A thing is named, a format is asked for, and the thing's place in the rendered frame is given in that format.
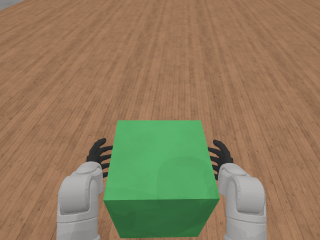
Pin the robot left forearm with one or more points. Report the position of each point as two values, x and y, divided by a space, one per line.
78 203

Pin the robot left hand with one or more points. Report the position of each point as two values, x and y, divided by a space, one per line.
96 151

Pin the carton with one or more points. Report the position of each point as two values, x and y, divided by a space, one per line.
160 181

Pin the robot right forearm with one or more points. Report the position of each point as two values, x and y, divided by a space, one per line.
245 204

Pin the robot right hand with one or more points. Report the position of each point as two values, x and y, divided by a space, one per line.
223 154

